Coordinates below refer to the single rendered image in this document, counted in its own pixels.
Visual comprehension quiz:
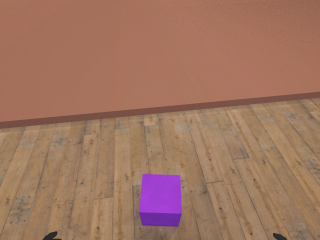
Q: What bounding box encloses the carton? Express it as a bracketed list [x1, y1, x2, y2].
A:
[139, 174, 182, 227]

